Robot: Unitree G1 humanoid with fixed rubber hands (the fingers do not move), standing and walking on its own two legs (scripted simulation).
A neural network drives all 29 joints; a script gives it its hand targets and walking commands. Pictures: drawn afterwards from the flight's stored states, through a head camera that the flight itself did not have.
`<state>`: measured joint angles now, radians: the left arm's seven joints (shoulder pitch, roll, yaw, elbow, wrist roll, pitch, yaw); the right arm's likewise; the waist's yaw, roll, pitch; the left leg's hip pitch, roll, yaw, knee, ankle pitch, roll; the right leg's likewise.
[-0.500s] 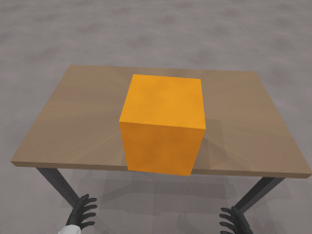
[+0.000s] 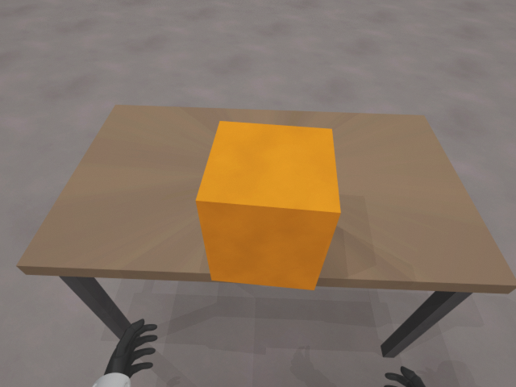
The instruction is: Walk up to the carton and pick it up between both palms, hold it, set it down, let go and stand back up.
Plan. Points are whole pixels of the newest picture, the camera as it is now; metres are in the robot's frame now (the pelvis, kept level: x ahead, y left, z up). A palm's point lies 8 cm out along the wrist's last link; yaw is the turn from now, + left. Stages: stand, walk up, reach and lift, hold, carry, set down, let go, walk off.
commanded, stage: stand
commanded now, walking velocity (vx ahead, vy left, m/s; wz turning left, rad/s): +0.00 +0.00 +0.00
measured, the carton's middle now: (268, 208) +0.44 +0.02 +0.00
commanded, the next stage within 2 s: none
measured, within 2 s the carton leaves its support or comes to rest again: neither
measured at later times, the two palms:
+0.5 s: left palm out of the picture +0.13 +0.25 -0.09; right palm out of the picture +0.09 -0.24 -0.11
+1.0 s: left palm out of the picture +0.11 +0.25 -0.10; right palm out of the picture +0.06 -0.24 -0.12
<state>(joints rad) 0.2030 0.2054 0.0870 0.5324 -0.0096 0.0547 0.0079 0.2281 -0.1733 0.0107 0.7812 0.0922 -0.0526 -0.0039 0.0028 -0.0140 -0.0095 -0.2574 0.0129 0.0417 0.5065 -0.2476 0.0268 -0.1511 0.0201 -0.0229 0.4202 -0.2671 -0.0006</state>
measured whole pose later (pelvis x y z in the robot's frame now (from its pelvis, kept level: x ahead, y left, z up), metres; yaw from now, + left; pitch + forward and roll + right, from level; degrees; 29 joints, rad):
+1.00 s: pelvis -0.02 +0.00 +0.00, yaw +0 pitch -2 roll -2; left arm 0.20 0.21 0.09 0.73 -0.01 0.01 0.01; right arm 0.23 -0.22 0.01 0.91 0.09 -0.04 0.00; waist 0.00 0.02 -0.01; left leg -0.26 0.01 0.04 0.51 -0.22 0.03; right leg -0.15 0.02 -0.02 0.42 -0.24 0.00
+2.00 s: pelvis -0.03 +0.01 +0.00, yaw +0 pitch -2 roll -2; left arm 0.20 0.21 0.09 0.79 -0.01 0.00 0.01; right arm 0.23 -0.22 0.01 0.97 0.09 -0.05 0.00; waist 0.00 0.02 -0.01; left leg -0.26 0.01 0.04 0.51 -0.21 0.04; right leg -0.15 0.02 -0.02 0.42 -0.23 0.00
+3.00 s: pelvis -0.03 +0.00 +0.00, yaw +0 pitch -2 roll -2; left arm 0.20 0.21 0.09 0.81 -0.01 0.00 0.01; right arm 0.21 -0.22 0.01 0.99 0.09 -0.05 0.00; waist 0.00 0.02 -0.01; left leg -0.26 0.01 0.04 0.51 -0.21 0.04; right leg -0.15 0.02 -0.02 0.42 -0.23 0.00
